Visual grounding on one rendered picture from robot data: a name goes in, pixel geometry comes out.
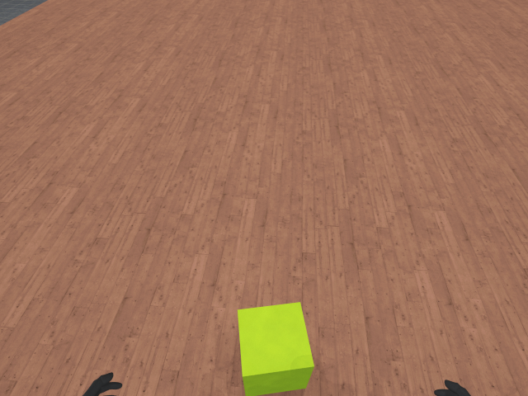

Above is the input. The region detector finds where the robot right hand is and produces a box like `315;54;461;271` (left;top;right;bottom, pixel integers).
434;379;471;396

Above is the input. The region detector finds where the carton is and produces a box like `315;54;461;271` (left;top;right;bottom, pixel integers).
238;302;314;396

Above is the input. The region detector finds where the robot left hand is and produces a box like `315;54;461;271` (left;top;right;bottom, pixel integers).
83;372;122;396

